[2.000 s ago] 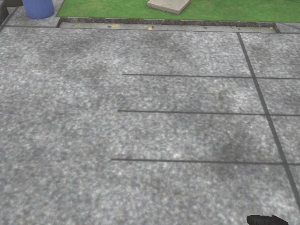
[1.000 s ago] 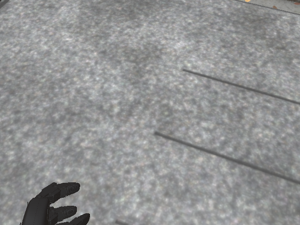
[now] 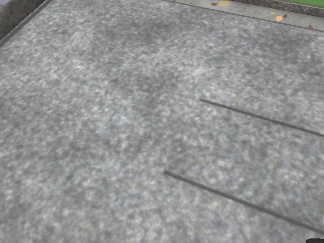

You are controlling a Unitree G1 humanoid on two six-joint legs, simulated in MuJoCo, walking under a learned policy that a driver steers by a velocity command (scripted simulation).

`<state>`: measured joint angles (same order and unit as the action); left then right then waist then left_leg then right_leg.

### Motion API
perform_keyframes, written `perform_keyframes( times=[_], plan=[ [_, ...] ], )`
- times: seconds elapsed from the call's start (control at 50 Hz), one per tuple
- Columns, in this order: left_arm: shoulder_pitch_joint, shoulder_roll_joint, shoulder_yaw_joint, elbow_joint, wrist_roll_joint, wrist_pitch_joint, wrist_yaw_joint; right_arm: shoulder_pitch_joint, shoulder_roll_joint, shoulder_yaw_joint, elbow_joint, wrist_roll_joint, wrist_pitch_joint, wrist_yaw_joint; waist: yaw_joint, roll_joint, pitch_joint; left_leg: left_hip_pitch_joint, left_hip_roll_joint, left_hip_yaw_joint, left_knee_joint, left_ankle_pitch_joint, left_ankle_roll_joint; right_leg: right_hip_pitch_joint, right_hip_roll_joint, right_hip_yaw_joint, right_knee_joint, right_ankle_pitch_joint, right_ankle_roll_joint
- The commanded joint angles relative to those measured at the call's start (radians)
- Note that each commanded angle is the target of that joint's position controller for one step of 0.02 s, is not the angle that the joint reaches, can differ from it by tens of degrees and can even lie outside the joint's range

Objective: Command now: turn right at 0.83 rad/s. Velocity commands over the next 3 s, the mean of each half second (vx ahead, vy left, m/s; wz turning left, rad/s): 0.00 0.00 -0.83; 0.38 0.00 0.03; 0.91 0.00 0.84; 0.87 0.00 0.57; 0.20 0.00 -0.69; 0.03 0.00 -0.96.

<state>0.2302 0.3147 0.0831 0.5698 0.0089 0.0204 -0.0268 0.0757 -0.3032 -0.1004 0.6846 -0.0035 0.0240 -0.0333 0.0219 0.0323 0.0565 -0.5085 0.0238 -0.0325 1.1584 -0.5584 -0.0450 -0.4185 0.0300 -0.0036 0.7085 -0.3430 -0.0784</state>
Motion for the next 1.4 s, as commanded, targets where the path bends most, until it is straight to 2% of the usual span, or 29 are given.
perform_keyframes(
  times=[0.02,0.06,0.14,0.28,0.36,0.48,0.56,0.6,0.62,0.64,0.66,0.68,0.7,0.76,0.84,0.92,0.96,0.98,1.0,1.02,1.04,1.08,1.14,1.24,1.3,1.32,1.36,1.38,1.4],
  plan=[
    [-0.005,0.184,0.048,-0.083,-0.030,-0.021,0.026,-0.083,-0.085,-0.014,-0.087,-0.011,-0.024,-0.017,-0.003,-0.082,-0.165,-0.301,-0.003,-0.100,0.088,0.125,0.015,0.354,-0.270,0.459,-0.317,0.508,-0.150],
    [-0.036,0.175,0.038,-0.102,-0.029,0.000,0.048,-0.066,-0.078,-0.013,-0.064,-0.008,-0.020,-0.007,-0.027,-0.103,-0.177,-0.222,-0.030,-0.094,0.051,0.225,0.002,0.297,-0.213,0.421,-0.328,0.491,-0.112],
    [-0.001,0.179,0.037,-0.094,-0.034,0.006,0.075,-0.075,-0.061,-0.004,-0.038,-0.004,-0.025,-0.001,-0.015,-0.116,-0.187,-0.230,-0.065,-0.124,-0.066,0.305,-0.020,0.345,-0.181,0.443,-0.340,0.466,-0.078],
    [0.002,0.186,0.039,-0.102,-0.032,0.031,0.094,-0.113,-0.084,-0.013,-0.018,0.007,-0.038,-0.002,0.000,-0.182,-0.147,-0.209,-0.096,-0.170,-0.223,0.312,-0.037,0.350,-0.138,0.563,-0.340,0.326,-0.055],
    [-0.014,0.182,0.039,-0.109,-0.031,0.036,0.092,-0.117,-0.089,-0.014,-0.003,0.007,-0.050,0.003,0.004,-0.196,-0.144,-0.152,-0.101,-0.175,-0.314,0.290,-0.032,0.363,-0.113,0.595,-0.310,0.364,-0.066],
    [-0.011,0.154,0.022,-0.103,-0.014,0.034,0.078,-0.112,-0.103,-0.003,-0.002,0.004,-0.068,0.025,0.034,-0.176,-0.169,0.000,-0.074,-0.134,-0.406,0.246,-0.020,0.371,-0.129,0.624,-0.234,0.676,-0.108],
    [-0.046,0.143,0.011,-0.094,-0.024,0.034,0.065,-0.055,-0.111,-0.003,0.005,0.009,-0.075,0.038,0.002,-0.152,-0.155,0.172,-0.070,-0.097,-0.607,0.287,0.004,0.338,-0.099,0.646,-0.224,0.714,-0.103],
    [-0.036,0.122,0.003,-0.072,-0.029,0.026,0.059,-0.010,-0.117,-0.005,0.013,-0.003,-0.077,0.037,-0.026,-0.084,-0.151,0.370,-0.011,-0.127,-0.814,0.608,0.042,0.254,-0.036,0.604,-0.200,0.490,-0.039],
    [0.047,0.086,-0.009,-0.053,-0.004,0.015,0.050,-0.015,-0.163,-0.006,-0.005,-0.019,-0.071,0.030,0.016,0.096,-0.197,0.512,0.155,-0.270,-0.782,0.932,0.125,0.162,0.059,0.488,-0.062,0.086,0.024],
    [0.103,0.094,-0.009,-0.040,-0.014,0.012,0.051,0.050,-0.159,0.000,0.019,-0.028,-0.060,0.028,0.007,0.217,-0.221,0.589,0.291,-0.403,-0.784,0.922,0.281,0.017,0.172,0.342,0.087,-0.370,0.079],
    [0.045,0.144,0.002,-0.056,-0.020,0.004,0.056,0.128,-0.167,-0.008,0.040,-0.001,-0.062,0.027,-0.051,0.178,-0.193,0.561,0.340,-0.507,-0.857,0.483,0.333,-0.107,0.128,0.265,0.204,-0.344,0.107],
    [-0.026,0.149,0.006,-0.057,-0.028,-0.001,0.057,0.164,-0.163,-0.010,0.055,0.017,-0.066,0.025,-0.082,0.129,-0.138,0.547,0.293,-0.512,-0.909,0.017,0.300,-0.196,0.068,0.235,0.270,-0.230,0.112],
    [-0.043,0.134,0.003,-0.055,-0.022,-0.001,0.053,0.151,-0.161,-0.005,0.060,0.029,-0.066,0.018,-0.075,0.144,-0.074,0.512,0.260,-0.495,-0.945,-0.126,0.259,-0.251,0.041,0.194,0.303,-0.158,0.122],
    [-0.083,0.095,-0.005,-0.060,-0.009,-0.044,0.030,0.186,-0.147,0.012,0.059,0.023,-0.069,0.007,-0.081,0.119,0.001,0.427,0.205,-0.443,-1.012,-0.079,0.245,-0.264,-0.029,0.092,0.290,-0.010,0.126],
    [-0.151,0.020,-0.026,-0.071,-0.017,-0.115,0.028,0.205,-0.160,0.009,0.035,0.031,-0.078,0.011,-0.083,0.117,0.004,0.301,0.121,-0.355,-1.010,0.087,0.248,-0.065,-0.005,0.027,-0.021,0.034,0.132],
    [-0.115,0.046,-0.013,-0.059,-0.049,-0.150,0.019,0.198,-0.171,0.009,0.009,0.050,-0.082,0.024,-0.027,0.124,-0.002,0.175,0.109,-0.392,-0.944,0.104,0.249,0.179,0.018,0.022,-0.240,0.127,0.130],
    [-0.024,0.076,0.005,-0.029,-0.060,-0.151,0.030,0.192,-0.123,0.024,-0.010,0.049,-0.082,0.031,0.029,0.091,-0.042,0.065,0.072,-0.386,-0.856,0.104,0.202,0.403,-0.014,0.025,-0.301,0.179,0.109],
    [0.107,0.109,0.021,-0.003,-0.063,-0.148,0.042,0.155,-0.072,0.040,-0.034,0.043,-0.091,0.037,0.100,0.066,-0.096,-0.072,0.034,-0.345,-0.713,0.093,0.157,0.604,-0.093,0.085,-0.293,0.141,0.084],
    [0.265,0.190,0.039,0.015,-0.035,-0.139,0.055,0.165,0.031,0.070,-0.066,0.040,-0.103,0.045,0.159,-0.141,-0.245,-0.222,-0.062,-0.202,-0.346,0.064,0.099,0.837,-0.319,0.357,-0.356,-0.104,0.013],
    [0.267,0.242,0.056,0.033,-0.005,-0.133,0.034,0.173,0.004,0.068,-0.120,0.077,-0.118,0.038,0.120,-0.328,-0.237,-0.399,-0.036,-0.132,-0.112,0.048,0.090,0.781,-0.482,0.693,-0.456,-0.412,-0.089],
    [0.211,0.174,0.036,0.021,-0.001,-0.136,0.030,0.159,-0.064,0.053,-0.108,0.083,-0.112,0.038,0.107,-0.238,-0.131,-0.468,0.037,-0.123,0.027,0.121,0.091,0.706,-0.462,0.641,-0.462,-0.432,-0.095],
    [0.179,0.100,0.013,0.031,-0.001,-0.133,0.030,0.164,-0.066,0.044,-0.082,0.054,-0.096,0.046,0.081,-0.161,-0.062,-0.480,0.069,-0.096,0.125,0.247,0.094,0.626,-0.375,0.423,-0.475,-0.218,-0.059],
    [0.146,0.052,-0.003,0.070,-0.003,-0.134,0.027,0.118,-0.027,0.049,-0.096,0.057,-0.073,0.063,0.044,-0.145,0.038,-0.482,0.113,-0.077,0.161,0.339,0.095,0.497,-0.315,0.205,-0.525,0.030,-0.032],
    [0.099,0.053,-0.007,0.123,0.010,-0.138,0.033,0.019,-0.014,0.058,-0.142,0.049,-0.060,0.078,0.008,-0.108,0.133,-0.452,0.100,-0.025,0.030,0.500,0.059,0.370,-0.267,-0.070,-0.594,0.276,-0.018],
    [0.132,0.096,0.002,0.160,0.003,-0.137,0.041,-0.094,-0.004,0.069,-0.173,0.041,-0.071,0.106,0.035,-0.060,0.166,-0.337,0.082,0.084,-0.217,0.588,0.102,0.377,-0.255,-0.186,-0.626,0.408,0.011],
    [0.129,0.125,0.007,0.167,0.004,-0.134,0.043,-0.112,-0.001,0.071,-0.181,0.043,-0.076,0.114,0.025,-0.059,0.160,-0.255,0.053,0.132,-0.295,0.586,0.129,0.382,-0.257,-0.222,-0.610,0.598,0.021],
    [0.154,0.195,0.020,0.180,0.007,-0.120,0.052,-0.087,-0.055,0.048,-0.188,0.054,-0.078,0.116,-0.025,-0.136,0.070,-0.094,-0.050,0.223,-0.327,0.525,0.174,0.481,-0.274,-0.244,-0.474,1.214,0.031],
    [0.137,0.231,0.029,0.175,0.006,-0.106,0.056,0.000,-0.091,0.029,-0.178,0.062,-0.072,0.114,-0.093,-0.195,0.003,0.002,-0.086,0.235,-0.318,0.459,0.195,0.522,-0.296,-0.245,-0.341,1.450,0.029],
    [0.098,0.257,0.037,0.157,0.001,-0.096,0.055,0.176,-0.152,-0.002,-0.139,0.067,-0.059,0.109,-0.192,-0.229,-0.097,0.203,-0.116,0.230,-0.307,0.402,0.224,0.498,-0.309,-0.239,-0.129,1.581,0.020]
  ],
)
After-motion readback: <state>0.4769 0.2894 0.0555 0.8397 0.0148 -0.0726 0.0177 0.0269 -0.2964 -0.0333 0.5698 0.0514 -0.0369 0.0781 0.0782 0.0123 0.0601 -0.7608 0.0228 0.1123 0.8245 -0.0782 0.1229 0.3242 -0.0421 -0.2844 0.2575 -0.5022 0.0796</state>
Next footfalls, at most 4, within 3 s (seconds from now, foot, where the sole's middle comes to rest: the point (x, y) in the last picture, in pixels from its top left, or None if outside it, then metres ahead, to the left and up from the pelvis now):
0.60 left None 0.18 0.10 -0.76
0.98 right None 0.15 -0.20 -0.76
1.44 left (196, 191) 0.63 -0.04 -0.76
1.88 right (203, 105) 1.10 -0.10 -0.76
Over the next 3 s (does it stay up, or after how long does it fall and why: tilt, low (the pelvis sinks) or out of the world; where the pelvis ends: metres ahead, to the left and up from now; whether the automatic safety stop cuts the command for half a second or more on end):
stays up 1.13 -0.01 0.02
